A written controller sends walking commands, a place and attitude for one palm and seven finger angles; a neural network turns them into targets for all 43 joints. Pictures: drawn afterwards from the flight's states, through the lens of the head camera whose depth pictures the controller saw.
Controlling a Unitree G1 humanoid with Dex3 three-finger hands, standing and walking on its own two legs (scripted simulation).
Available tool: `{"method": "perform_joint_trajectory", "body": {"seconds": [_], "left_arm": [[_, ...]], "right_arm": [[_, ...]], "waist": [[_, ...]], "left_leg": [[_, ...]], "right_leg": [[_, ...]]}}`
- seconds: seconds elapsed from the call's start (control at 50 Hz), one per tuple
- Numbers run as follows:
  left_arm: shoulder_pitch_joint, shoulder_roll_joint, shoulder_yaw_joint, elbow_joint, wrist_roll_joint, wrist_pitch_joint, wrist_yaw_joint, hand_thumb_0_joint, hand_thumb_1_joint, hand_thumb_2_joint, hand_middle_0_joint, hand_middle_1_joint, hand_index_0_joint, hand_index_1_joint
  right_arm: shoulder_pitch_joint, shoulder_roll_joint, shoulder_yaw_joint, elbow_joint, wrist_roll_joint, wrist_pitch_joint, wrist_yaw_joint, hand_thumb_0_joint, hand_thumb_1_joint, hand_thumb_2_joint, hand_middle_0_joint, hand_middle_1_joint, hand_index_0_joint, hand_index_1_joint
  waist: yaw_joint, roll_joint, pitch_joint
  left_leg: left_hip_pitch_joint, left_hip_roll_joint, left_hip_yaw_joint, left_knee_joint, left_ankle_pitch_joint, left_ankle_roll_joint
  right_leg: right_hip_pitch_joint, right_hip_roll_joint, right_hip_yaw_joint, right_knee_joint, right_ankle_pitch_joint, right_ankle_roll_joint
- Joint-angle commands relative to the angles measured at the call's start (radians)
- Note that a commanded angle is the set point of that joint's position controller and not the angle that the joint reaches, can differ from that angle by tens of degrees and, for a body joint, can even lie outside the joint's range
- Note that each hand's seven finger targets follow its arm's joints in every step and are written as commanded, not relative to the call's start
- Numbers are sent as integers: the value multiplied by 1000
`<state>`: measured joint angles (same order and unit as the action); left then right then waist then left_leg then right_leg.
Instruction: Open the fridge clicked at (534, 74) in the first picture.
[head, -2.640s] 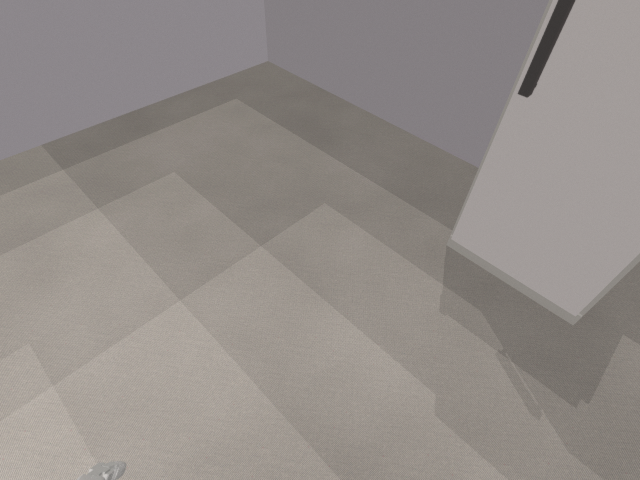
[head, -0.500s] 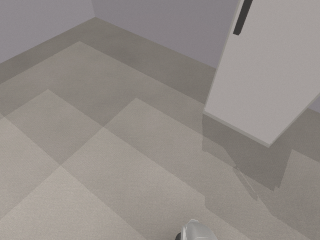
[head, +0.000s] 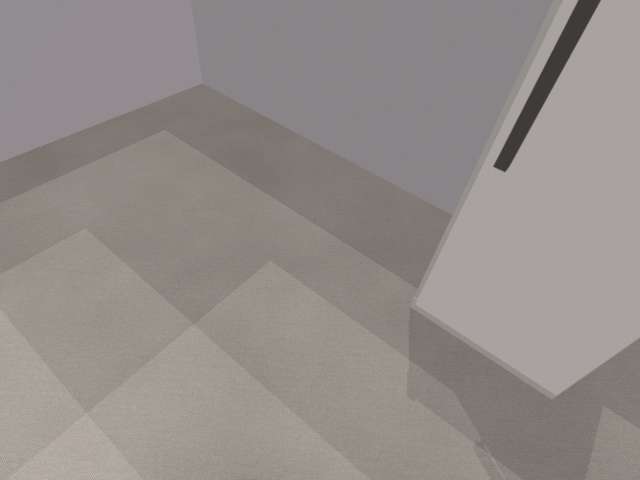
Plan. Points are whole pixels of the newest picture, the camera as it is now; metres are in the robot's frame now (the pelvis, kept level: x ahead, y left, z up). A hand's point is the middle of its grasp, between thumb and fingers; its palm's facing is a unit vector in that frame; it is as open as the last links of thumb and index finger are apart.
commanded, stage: turn to face it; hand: left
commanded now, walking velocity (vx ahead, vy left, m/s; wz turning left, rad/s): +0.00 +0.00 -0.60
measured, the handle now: (550, 76) +0.79 -0.34 +0.19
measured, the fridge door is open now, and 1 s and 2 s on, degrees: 0 0 0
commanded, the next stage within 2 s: take the last steps up to it in 0.94 s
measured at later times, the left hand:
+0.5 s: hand (226, 425) +0.22 +0.15 -0.15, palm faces -0.22 -0.93 -0.30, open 7.4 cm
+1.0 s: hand (239, 403) +0.26 +0.14 -0.16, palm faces -0.42 -0.89 -0.18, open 7.4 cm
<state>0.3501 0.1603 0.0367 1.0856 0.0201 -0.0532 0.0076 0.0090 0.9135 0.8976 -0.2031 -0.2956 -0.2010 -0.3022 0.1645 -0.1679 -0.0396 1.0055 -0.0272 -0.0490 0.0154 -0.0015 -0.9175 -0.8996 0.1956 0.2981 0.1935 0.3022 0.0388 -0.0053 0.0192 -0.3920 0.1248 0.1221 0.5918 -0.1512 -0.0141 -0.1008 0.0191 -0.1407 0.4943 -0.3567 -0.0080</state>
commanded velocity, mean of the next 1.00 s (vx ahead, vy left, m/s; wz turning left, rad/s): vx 0.00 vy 0.00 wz -0.44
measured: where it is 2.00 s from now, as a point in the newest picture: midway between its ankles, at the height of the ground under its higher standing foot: outside the picture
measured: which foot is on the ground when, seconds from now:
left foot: down 0.00-0.44, up 0.46-0.84, down 0.86-1.00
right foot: down 0.00-0.00, up 0.02-0.42, down 0.44-0.86, up 0.88-1.00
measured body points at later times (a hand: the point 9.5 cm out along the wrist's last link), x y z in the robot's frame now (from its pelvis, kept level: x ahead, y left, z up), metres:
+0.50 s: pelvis +0.07 -0.02 -0.01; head +0.09 -0.06 +0.44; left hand +0.23 +0.20 -0.13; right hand +0.03 -0.27 -0.17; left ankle +0.08 +0.10 -0.70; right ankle +0.07 -0.12 -0.73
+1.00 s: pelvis +0.10 +0.01 +0.01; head +0.14 +0.02 +0.46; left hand +0.28 +0.19 -0.15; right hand +0.04 -0.24 -0.12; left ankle +0.14 +0.10 -0.73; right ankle +0.02 -0.10 -0.66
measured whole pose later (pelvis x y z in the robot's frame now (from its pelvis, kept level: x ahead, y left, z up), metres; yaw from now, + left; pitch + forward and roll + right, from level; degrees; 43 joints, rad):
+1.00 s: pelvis +0.10 +0.01 +0.01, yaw -28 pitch +1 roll -1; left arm 0.17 0.23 0.09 0.94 0.02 0.06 -0.01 0.01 0.90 0.90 -0.20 -0.30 -0.20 -0.30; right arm 0.22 -0.17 -0.01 0.94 -0.03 0.01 -0.03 0.00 -0.90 -0.90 0.20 0.30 0.20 0.30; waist 0.00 -0.05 0.06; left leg -0.24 0.07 0.13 0.51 -0.28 0.01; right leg -0.46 0.02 0.01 1.01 -0.42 0.04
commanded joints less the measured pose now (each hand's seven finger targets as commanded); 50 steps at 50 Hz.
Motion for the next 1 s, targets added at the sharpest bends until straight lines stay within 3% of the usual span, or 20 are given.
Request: {"method": "perform_joint_trajectory", "body": {"seconds": [0.0,0.02,0.06,0.12,0.3,0.34,0.38,0.4,0.42,0.44,0.48,0.54,0.7,0.78,0.8,0.82,0.84,0.86,0.92,0.98], "left_arm": [[27,69,19,-75,-6,6,5,0,900,900,-200,-300,-200,-300],[-21,79,27,-82,-2,18,6,0,900,900,-200,-300,-200,-300],[-57,76,40,-88,6,30,-10,0,900,900,-200,-300,-200,-300],[7,41,48,-81,4,71,-17,0,900,900,-200,-300,-200,-300],[-114,47,63,-185,7,92,-25,0,900,900,-200,-300,-200,-300],[-131,58,63,-204,9,84,-24,0,900,900,-200,-300,-200,-300],[-87,87,67,-199,9,74,-20,0,900,900,-200,-300,-200,-300],[-33,150,78,-192,13,62,-13,0,900,900,-200,-300,-200,-300],[9,282,100,-188,19,50,3,0,900,900,-200,-300,-200,-300],[60,294,100,-179,-2,57,16,0,900,900,-200,-300,-200,-300],[-63,252,93,-204,1,62,22,0,900,900,-200,-300,-200,-300],[-173,210,74,-236,1,60,19,0,900,900,-200,-300,-200,-300],[-153,247,80,-224,6,71,8,0,900,900,-200,-300,-200,-300],[-210,240,78,-230,-1,81,7,0,900,900,-200,-300,-200,-300],[-217,216,74,-233,-6,85,5,0,900,900,-200,-300,-200,-300],[-203,170,64,-245,-11,90,0,0,900,900,-200,-300,-200,-300],[-198,125,55,-259,-12,91,-8,0,900,900,-200,-300,-200,-300],[-211,147,61,-260,0,96,-8,0,900,900,-200,-300,-200,-300],[-165,145,71,-212,5,97,-22,0,900,900,-200,-300,-200,-300],[-177,113,54,-206,-1,96,-22,0,900,900,-200,-300,-200,-300]], "right_arm": [[340,-233,-41,51,-3,-5,-38,0,-900,-900,200,300,200,300],[283,-211,-34,35,-2,-7,-46,0,-900,-900,200,300,200,300],[159,-146,-16,-2,1,-8,-49,0,-900,-900,200,300,200,300],[77,-121,-22,-26,5,-6,-52,0,-900,-900,200,300,200,300],[58,-180,-63,-47,-1,27,-42,0,-900,-900,200,300,200,300],[65,-192,-71,-50,-3,35,-37,0,-900,-900,200,300,200,300],[60,-191,-72,-62,-1,43,-31,0,-900,-900,200,300,200,300],[64,-167,-66,-77,5,47,-25,0,-900,-900,200,300,200,300],[44,-84,-43,-131,10,50,-18,0,-900,-900,200,300,200,300],[-7,-113,-41,-154,12,66,-32,0,-900,-900,200,300,200,300],[-19,-119,-41,-145,12,71,-39,0,-900,-900,200,300,200,300],[45,-116,-39,-104,5,76,-34,0,-900,-900,200,300,200,300],[13,-114,-27,-127,14,74,-40,0,-900,-900,200,300,200,300],[115,-111,-20,-102,18,59,-49,0,-900,-900,200,300,200,300],[144,-121,-22,-90,19,53,-52,0,-900,-900,200,300,200,300],[160,-180,-28,-93,12,44,-54,0,-900,-900,200,300,200,300],[147,-256,-39,-116,4,46,-52,0,-900,-900,200,300,200,300],[112,-260,-40,-123,-3,47,-54,0,-900,-900,200,300,200,300],[15,-190,-24,-137,-4,37,-60,0,-900,-900,200,300,200,300],[82,-176,-27,-104,-1,33,-61,0,-900,-900,200,300,200,300]], "waist": [[-130,325,-124],[-127,271,-91],[-78,148,5],[-33,157,-31],[-60,174,-21],[-63,182,-23],[-28,128,-35],[5,-24,-59],[33,-356,-71],[67,-270,-85],[16,-214,-69],[-40,-131,-91],[-15,-130,-76],[-63,-123,-86],[-78,-95,-77],[-81,78,-77],[-72,311,-35],[-77,305,-9],[-25,171,-7],[-52,183,-49]], "left_leg": [[481,382,-361,-246,388,192],[399,388,-359,-274,309,201],[260,322,-217,-287,289,164],[185,251,-30,-298,243,126],[242,290,60,-263,118,133],[253,289,76,-200,155,113],[188,262,128,-67,132,57],[73,204,175,122,15,-4],[-205,49,174,391,-441,-63],[-204,21,4,521,-492,-62],[-245,24,-90,607,-374,-57],[-150,13,-82,530,-240,-71],[-50,-47,-63,255,-272,-64],[144,-71,-43,-30,-143,-44],[246,-57,-53,-145,-76,-33],[314,77,-205,-255,-69,17],[268,273,-416,-350,-18,108],[182,334,-458,-383,-14,170],[204,190,-215,-310,170,143],[315,163,-133,-247,411,149]], "right_leg": [[-419,-7,40,570,-326,0],[-467,-51,95,688,-286,1],[-480,-109,119,735,-148,20],[-400,-115,88,676,-42,44],[-345,-106,31,314,-11,52],[-302,-84,11,234,-7,42],[-161,-61,-6,81,114,24],[-21,-143,111,-41,263,-15],[92,-413,504,-144,546,-131],[28,-455,525,-159,645,-210],[5,-369,454,-146,516,-202],[-55,-271,317,-135,497,-156],[-69,-254,397,-141,452,-184],[-148,-212,399,-82,406,-133],[-225,-175,383,-48,345,-95],[-334,-83,302,58,186,-41],[-415,21,158,256,-90,17],[-422,8,174,451,-202,33],[-432,-29,174,627,-79,51],[-411,-42,132,530,-84,64]]}}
